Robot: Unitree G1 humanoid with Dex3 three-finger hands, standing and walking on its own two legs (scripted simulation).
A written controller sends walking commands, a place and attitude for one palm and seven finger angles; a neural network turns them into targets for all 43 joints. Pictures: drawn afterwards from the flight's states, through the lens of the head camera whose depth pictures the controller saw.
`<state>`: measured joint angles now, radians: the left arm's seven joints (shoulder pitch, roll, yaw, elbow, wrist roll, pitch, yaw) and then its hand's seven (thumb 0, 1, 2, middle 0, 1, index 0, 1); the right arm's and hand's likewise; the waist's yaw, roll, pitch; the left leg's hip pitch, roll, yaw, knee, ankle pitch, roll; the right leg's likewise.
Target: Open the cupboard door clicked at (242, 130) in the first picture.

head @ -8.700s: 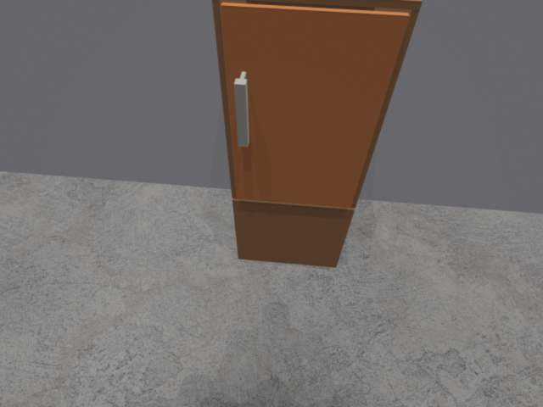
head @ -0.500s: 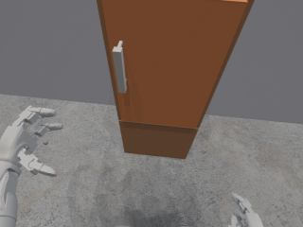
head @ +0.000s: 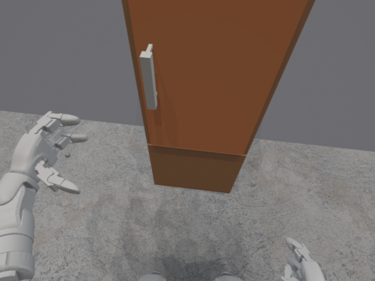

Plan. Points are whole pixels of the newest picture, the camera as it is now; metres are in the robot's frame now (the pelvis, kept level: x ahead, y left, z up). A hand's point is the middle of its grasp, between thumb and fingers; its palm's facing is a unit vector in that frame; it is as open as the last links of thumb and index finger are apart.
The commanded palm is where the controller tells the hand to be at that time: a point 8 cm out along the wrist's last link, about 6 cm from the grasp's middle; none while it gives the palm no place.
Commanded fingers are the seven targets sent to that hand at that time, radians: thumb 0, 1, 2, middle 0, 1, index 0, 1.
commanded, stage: move the hooked fingers beside the handle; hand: left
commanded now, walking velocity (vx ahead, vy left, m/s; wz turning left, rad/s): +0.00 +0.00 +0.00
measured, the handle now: (151, 78) +0.62 +0.14 +0.06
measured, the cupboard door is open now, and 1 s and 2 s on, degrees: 0 0 0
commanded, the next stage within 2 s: none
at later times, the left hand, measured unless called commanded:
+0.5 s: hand (96, 122) +0.42 +0.23 +0.08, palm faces -0.08 -1.00 -0.02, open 14.0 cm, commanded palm +0.41 +0.28 +0.08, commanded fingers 0.00 -0.50 0.30 -0.30 -1.20 -0.30 -1.20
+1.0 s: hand (113, 98) +0.50 +0.22 +0.08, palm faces -0.07 -1.00 -0.03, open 14.0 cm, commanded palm +0.50 +0.26 +0.07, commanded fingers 0.00 -0.50 0.30 -0.30 -1.20 -0.30 -1.20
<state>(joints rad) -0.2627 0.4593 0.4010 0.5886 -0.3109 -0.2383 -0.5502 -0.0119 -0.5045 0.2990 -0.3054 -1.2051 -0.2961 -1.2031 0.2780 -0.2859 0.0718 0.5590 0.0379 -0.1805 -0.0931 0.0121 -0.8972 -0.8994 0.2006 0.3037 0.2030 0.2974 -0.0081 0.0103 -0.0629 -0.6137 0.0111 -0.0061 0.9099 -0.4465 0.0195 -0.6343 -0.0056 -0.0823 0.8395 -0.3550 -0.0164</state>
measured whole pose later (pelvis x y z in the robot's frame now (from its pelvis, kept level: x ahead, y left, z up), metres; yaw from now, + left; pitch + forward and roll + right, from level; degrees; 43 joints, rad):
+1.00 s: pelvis +0.00 +0.00 -0.01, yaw -2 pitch +18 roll -2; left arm -0.90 0.62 0.43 1.19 -0.12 -0.34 -0.42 -0.01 -0.50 0.30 -0.30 -1.20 -0.30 -1.20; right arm 0.40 -0.30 0.06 0.61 0.01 0.02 -0.04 0.01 -0.90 -0.90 0.20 0.30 0.20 0.30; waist -0.16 0.01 -0.08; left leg -0.84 0.03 0.01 0.99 -0.47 0.02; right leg -0.87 0.01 -0.06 0.90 -0.35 -0.01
